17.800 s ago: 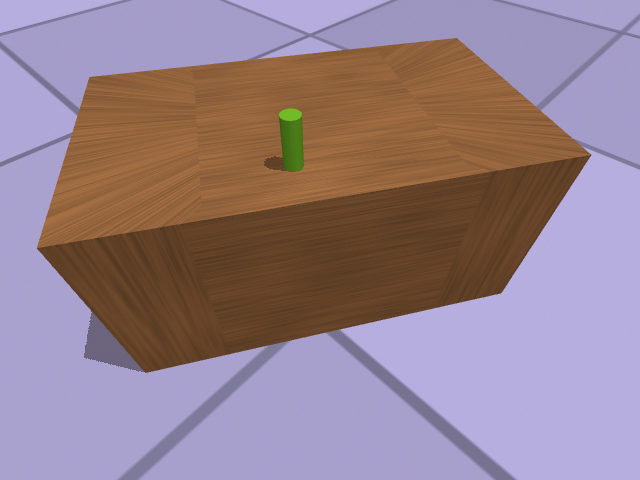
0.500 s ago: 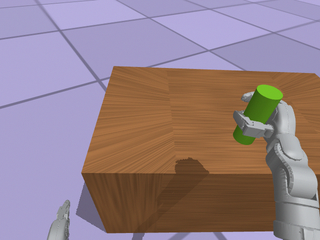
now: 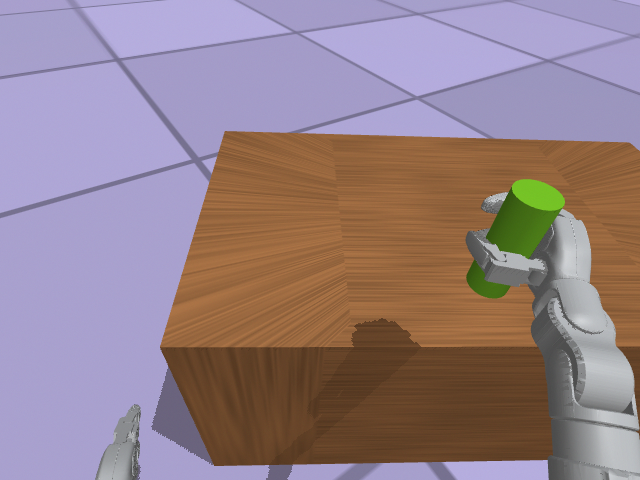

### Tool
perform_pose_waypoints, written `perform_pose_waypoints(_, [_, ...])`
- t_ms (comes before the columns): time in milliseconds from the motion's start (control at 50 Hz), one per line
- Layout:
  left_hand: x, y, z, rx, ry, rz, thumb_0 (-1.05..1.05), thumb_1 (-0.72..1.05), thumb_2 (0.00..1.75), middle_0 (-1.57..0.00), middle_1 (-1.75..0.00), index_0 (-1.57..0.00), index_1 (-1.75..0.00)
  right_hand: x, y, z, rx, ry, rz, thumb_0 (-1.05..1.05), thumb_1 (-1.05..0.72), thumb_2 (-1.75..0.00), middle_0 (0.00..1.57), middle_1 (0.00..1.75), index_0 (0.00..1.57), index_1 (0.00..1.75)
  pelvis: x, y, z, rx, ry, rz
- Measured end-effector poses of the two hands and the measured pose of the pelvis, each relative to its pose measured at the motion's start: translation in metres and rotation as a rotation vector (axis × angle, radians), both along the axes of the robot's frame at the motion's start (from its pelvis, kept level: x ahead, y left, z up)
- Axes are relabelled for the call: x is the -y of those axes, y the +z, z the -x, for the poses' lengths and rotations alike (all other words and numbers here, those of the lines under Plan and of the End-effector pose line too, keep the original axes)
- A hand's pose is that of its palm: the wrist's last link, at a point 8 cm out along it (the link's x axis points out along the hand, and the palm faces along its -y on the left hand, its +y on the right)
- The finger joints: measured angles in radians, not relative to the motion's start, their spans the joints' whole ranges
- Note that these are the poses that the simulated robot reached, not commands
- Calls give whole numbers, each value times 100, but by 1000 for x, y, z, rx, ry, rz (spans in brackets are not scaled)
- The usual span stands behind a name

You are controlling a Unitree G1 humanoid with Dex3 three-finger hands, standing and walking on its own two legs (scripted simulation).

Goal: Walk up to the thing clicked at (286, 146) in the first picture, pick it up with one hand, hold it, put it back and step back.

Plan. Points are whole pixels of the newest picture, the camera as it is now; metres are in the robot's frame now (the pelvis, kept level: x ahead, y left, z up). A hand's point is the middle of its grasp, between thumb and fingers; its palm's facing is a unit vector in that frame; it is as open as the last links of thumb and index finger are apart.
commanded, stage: hold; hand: right
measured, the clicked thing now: (509, 243) +0.33 -0.19 +0.18
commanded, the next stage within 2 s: crouch in 1.10 s
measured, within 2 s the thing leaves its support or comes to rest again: neither
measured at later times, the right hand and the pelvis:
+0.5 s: hand (491, 243) +0.34 -0.18 +0.17, palm faces +0.21 +0.98 +0.01, open 6.9 cm; pelvis +0.00 +0.00 +0.00, yaw +0 degrees
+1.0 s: hand (490, 240) +0.34 -0.18 +0.17, palm faces +0.22 +0.98 +0.01, open 6.9 cm; pelvis +0.00 +0.00 +0.00, yaw +0 degrees
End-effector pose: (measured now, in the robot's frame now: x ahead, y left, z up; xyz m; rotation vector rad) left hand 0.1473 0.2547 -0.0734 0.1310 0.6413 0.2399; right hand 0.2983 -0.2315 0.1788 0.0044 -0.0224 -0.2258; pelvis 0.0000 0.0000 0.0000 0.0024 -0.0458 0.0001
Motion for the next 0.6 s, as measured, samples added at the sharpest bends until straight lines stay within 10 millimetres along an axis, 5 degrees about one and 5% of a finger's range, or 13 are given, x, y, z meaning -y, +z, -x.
perform_pose_waypoints(600, [-1,1,-2,-1,2,8,-2,-53,6,-6,-6,-6,-5,-4,-11,-5,-23,2,-18,3,1,-110,90,109,91,107,-2,1,-1,-6,2,1])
